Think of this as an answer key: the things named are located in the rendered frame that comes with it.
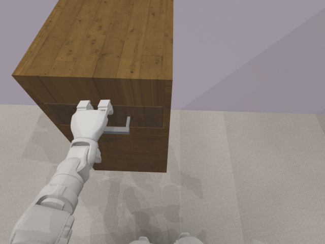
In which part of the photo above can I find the handle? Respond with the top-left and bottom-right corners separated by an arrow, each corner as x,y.
103,116 -> 131,134

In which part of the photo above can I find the robot right shin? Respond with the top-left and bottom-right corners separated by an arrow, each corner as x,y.
178,233 -> 190,240

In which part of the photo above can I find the cabinet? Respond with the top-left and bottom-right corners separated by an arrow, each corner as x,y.
12,0 -> 174,173

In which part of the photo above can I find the robot left hand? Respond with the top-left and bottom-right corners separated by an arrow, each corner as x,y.
71,100 -> 113,163

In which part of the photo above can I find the robot left forearm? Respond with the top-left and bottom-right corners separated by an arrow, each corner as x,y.
9,138 -> 98,244

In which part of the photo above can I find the robot left upper arm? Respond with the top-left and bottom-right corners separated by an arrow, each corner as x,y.
12,204 -> 75,244

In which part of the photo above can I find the drawer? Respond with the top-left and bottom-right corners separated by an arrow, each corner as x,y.
44,103 -> 164,128

